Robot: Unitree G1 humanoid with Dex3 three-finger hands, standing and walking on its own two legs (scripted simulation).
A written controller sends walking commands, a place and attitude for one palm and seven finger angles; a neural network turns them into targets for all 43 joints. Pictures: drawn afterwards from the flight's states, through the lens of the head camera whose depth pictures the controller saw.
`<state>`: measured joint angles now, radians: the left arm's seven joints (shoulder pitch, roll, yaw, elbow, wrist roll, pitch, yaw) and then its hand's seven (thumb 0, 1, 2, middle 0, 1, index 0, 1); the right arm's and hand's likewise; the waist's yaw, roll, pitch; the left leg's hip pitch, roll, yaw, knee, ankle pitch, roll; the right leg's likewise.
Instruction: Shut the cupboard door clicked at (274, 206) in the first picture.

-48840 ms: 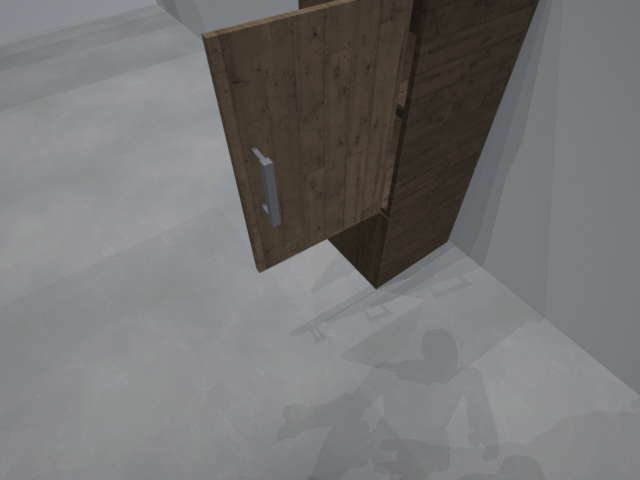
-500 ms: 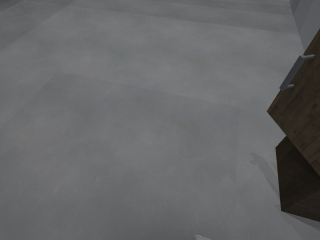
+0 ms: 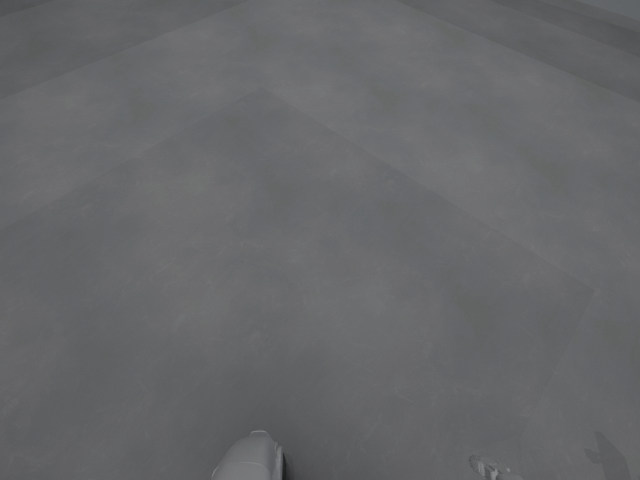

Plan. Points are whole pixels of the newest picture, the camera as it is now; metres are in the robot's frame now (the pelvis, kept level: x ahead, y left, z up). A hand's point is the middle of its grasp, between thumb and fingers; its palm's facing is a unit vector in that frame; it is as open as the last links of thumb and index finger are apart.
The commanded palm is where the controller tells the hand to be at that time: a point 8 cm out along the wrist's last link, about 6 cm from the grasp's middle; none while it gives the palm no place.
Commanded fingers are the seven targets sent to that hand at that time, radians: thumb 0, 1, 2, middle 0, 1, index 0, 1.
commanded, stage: walk to a spot facing it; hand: left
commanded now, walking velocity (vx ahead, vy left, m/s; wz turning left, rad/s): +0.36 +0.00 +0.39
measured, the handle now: out of the picture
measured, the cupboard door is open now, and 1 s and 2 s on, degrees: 32 32 32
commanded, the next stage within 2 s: turn to face it in 0.42 s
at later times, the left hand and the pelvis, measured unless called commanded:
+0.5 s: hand (197, 348) +0.30 +0.23 -0.15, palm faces +0.05 -0.98 -0.18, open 7.4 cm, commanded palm none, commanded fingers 0.00 0.90 0.90 -0.20 -0.30 -0.20 -0.30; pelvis +0.19 +0.04 +0.01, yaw +3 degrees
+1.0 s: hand (229, 301) +0.39 +0.20 -0.16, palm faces -0.06 -0.97 -0.23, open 7.3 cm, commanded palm none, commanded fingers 0.00 0.90 0.90 -0.20 -0.30 -0.20 -0.30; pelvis +0.32 +0.01 +0.01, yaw -8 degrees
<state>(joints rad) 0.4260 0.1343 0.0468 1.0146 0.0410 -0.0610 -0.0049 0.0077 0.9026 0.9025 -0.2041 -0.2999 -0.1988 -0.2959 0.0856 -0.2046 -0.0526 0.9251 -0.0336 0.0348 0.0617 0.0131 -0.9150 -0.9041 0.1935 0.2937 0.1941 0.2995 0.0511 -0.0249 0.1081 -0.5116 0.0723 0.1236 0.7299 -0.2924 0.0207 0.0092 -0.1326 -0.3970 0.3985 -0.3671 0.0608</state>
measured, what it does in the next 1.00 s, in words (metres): walks ahead: left foot, then right foot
